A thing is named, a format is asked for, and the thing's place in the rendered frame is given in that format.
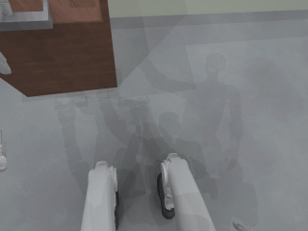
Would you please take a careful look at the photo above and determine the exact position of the right robot hand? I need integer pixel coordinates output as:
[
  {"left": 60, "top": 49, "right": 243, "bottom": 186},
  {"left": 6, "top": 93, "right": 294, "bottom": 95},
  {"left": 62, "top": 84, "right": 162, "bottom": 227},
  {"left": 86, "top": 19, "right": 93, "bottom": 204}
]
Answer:
[{"left": 233, "top": 220, "right": 253, "bottom": 231}]

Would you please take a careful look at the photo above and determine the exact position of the drawer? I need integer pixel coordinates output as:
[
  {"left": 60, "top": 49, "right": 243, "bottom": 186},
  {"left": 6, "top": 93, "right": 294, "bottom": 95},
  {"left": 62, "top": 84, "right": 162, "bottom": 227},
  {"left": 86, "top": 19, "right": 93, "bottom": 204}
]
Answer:
[{"left": 8, "top": 0, "right": 101, "bottom": 23}]

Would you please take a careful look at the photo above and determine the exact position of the right robot foot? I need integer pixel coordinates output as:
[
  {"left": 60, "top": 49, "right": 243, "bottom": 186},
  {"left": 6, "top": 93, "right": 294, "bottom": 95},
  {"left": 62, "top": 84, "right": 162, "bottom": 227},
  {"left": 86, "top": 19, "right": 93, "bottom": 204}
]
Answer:
[{"left": 157, "top": 173, "right": 175, "bottom": 219}]

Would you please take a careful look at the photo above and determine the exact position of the handle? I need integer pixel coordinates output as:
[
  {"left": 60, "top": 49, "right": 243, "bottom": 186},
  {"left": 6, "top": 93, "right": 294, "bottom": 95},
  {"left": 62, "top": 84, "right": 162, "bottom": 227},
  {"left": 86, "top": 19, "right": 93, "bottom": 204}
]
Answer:
[{"left": 0, "top": 0, "right": 53, "bottom": 32}]

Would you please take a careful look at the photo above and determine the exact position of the robot right thigh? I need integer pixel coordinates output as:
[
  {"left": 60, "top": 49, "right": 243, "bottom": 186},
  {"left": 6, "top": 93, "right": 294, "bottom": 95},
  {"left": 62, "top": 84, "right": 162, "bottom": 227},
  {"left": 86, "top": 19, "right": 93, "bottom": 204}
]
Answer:
[{"left": 161, "top": 157, "right": 216, "bottom": 231}]

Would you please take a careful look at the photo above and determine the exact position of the left robot hand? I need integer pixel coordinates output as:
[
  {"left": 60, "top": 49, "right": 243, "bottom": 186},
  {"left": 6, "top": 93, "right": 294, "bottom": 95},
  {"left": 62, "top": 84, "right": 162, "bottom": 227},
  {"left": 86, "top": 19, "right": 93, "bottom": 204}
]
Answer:
[{"left": 0, "top": 0, "right": 13, "bottom": 75}]

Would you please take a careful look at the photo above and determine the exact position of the cabinet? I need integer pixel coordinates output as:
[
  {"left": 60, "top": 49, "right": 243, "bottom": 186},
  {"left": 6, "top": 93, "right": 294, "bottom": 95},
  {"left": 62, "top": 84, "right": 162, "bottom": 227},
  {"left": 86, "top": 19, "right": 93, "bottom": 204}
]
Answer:
[{"left": 0, "top": 0, "right": 117, "bottom": 97}]

